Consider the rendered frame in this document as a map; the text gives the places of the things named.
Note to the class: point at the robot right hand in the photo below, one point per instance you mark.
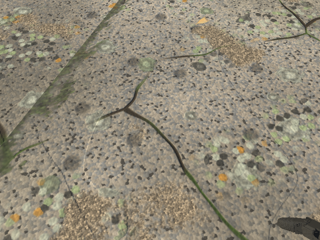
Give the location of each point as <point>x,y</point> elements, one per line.
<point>307,227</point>

